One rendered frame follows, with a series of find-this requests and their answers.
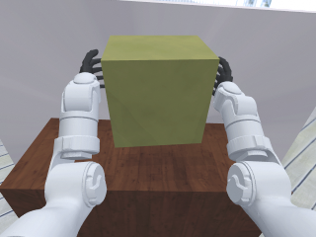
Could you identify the right robot forearm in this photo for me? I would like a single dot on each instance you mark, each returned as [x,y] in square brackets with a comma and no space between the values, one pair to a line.
[246,139]

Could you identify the robot right hand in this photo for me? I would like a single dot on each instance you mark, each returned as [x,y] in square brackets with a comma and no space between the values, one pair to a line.
[225,74]

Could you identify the pedestal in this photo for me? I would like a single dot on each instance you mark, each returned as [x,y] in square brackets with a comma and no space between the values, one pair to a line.
[175,190]

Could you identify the right robot upper arm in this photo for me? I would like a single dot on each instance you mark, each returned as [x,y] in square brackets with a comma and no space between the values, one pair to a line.
[263,190]

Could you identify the robot left hand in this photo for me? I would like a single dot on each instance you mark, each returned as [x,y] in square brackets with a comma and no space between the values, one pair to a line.
[88,63]

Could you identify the left robot forearm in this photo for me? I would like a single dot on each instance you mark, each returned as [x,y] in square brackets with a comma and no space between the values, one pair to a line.
[78,122]

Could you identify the left robot upper arm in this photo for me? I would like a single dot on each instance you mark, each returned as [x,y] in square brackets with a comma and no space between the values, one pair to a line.
[71,192]

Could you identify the carton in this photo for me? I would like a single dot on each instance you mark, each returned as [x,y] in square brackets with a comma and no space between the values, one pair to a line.
[158,88]

